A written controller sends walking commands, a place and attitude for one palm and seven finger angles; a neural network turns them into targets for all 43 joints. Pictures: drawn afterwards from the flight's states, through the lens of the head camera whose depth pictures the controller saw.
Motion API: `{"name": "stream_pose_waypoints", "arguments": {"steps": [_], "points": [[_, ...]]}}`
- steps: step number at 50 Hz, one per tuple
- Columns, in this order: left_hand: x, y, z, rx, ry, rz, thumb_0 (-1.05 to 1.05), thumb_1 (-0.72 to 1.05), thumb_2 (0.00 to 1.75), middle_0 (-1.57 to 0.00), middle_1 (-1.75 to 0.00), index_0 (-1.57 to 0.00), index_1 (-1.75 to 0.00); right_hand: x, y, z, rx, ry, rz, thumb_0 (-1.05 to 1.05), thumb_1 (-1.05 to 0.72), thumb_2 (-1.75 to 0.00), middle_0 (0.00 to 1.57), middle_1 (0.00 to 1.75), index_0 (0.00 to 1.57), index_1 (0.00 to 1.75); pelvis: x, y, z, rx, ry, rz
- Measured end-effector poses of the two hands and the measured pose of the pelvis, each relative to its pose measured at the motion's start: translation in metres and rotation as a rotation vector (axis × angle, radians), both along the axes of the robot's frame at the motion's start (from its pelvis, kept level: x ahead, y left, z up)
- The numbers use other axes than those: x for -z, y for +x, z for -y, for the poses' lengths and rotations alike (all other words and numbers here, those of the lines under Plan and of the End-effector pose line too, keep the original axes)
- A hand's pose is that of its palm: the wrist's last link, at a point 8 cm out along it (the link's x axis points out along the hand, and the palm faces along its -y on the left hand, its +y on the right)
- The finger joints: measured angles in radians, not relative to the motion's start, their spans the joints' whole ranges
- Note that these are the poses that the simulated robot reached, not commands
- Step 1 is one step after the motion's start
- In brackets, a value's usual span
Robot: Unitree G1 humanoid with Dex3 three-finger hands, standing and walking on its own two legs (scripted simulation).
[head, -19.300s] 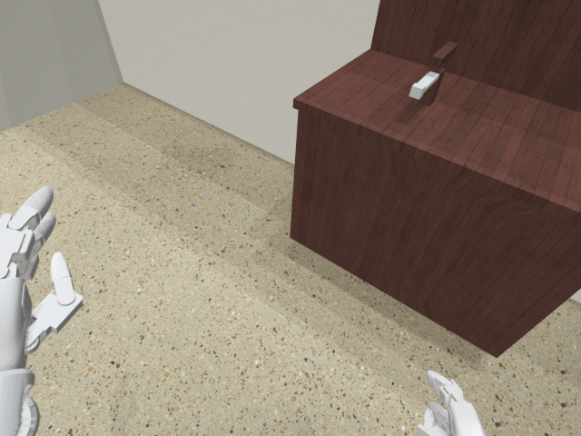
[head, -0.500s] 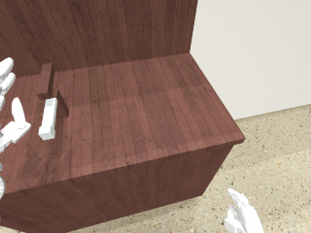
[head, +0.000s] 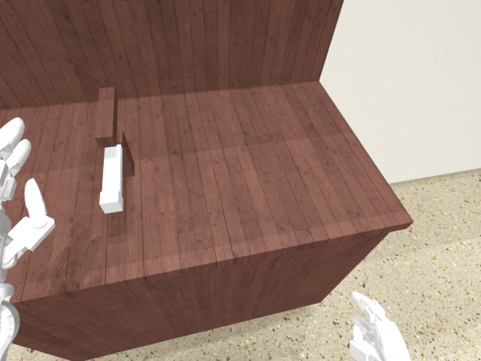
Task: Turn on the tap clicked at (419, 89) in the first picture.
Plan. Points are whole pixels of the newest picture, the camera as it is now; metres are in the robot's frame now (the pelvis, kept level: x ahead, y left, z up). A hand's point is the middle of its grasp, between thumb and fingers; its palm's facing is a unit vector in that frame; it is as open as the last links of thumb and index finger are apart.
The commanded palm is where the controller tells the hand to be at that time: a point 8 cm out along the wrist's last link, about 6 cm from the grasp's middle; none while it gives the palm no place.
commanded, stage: come to a stop and stand still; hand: left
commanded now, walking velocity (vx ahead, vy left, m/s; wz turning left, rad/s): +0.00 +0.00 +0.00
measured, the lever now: (111, 201) +0.33 +0.25 +0.06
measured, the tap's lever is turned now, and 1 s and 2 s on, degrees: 0 0 0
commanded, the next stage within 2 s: look again from close up in 0.26 s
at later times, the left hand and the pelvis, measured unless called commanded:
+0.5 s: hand (48, 239) +0.21 +0.25 +0.16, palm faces +0.34 -0.87 -0.37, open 7.4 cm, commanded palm +0.15 +0.28 +0.18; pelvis -0.01 +0.00 +0.00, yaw +0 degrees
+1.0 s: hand (70, 244) +0.21 +0.22 +0.16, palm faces +0.34 -0.89 -0.31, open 7.4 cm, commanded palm +0.15 +0.26 +0.18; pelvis -0.02 -0.02 +0.01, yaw -2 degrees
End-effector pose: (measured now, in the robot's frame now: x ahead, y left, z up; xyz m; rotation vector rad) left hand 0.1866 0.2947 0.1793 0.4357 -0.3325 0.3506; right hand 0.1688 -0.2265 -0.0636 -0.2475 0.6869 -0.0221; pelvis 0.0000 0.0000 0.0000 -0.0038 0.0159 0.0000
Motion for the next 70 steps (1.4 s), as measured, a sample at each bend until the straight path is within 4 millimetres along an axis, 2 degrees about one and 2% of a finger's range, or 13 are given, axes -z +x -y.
{"name": "stream_pose_waypoints", "arguments": {"steps": [6,12,19,32,44,51,57,70], "points": [[0.004,-0.001,-0.009,0.015,0.013,-0.048,0.01,0.89,0.9,-0.21,-0.3,-0.2,-0.3,-0.001,0.008,-0.022,-0.007,0.038,0.021,0.01,-0.9,-0.9,0.2,0.3,0.21,0.3,0.0,-0.001,-0.009,0.003,0.003,-0.008],[0.005,-0.006,-0.01,0.016,0.017,-0.077,0.01,0.89,0.9,-0.21,-0.3,-0.21,-0.3,0.003,0.004,-0.028,-0.015,0.046,0.0,0.01,-0.9,-0.9,0.2,0.3,0.21,0.3,-0.001,-0.002,-0.011,-0.002,0.011,-0.004],[0.002,-0.011,-0.004,0.023,0.006,-0.083,0.01,0.89,0.9,-0.21,-0.3,-0.21,-0.3,0.004,-0.004,-0.017,0.004,0.04,-0.013,0.01,-0.9,-0.9,0.2,0.3,0.21,0.3,-0.002,-0.006,-0.007,-0.006,0.002,0.004],[0.007,-0.02,0.011,0.042,-0.034,-0.1,0.01,0.89,0.9,-0.21,-0.3,-0.21,-0.3,-0.008,-0.012,0.011,0.059,0.002,0.034,0.01,-0.9,-0.9,0.2,0.3,0.2,0.3,-0.004,-0.012,0.003,-0.004,-0.011,0.019],[0.006,-0.024,0.017,0.03,-0.062,-0.079,0.01,0.89,0.9,-0.21,-0.3,-0.21,-0.3,-0.013,-0.013,0.007,0.05,0.011,0.059,0.01,-0.9,-0.9,0.2,0.3,0.2,0.3,-0.006,-0.017,0.01,0.013,-0.008,0.031],[0.004,-0.018,0.033,0.05,-0.07,-0.063,0.01,0.89,0.9,-0.21,-0.3,-0.2,-0.3,-0.015,-0.014,0.006,0.044,0.028,0.072,0.01,-0.9,-0.9,0.2,0.3,0.21,0.3,-0.006,-0.019,0.019,0.029,-0.005,0.03],[0.003,-0.014,0.047,0.077,-0.058,-0.076,0.01,0.89,0.9,-0.21,-0.3,-0.2,-0.3,-0.015,-0.019,0.017,0.06,0.026,0.067,0.01,-0.9,-0.9,0.2,0.3,0.21,0.3,-0.006,-0.019,0.03,0.042,-0.007,0.028],[0.006,-0.013,0.077,0.098,-0.048,-0.123,0.01,0.89,0.9,-0.21,-0.3,-0.2,-0.3,-0.007,-0.033,0.061,0.122,-0.008,0.04,0.01,-0.9,-0.9,0.2,0.3,0.21,0.3,-0.003,-0.021,0.053,0.059,-0.008,0.024]]}}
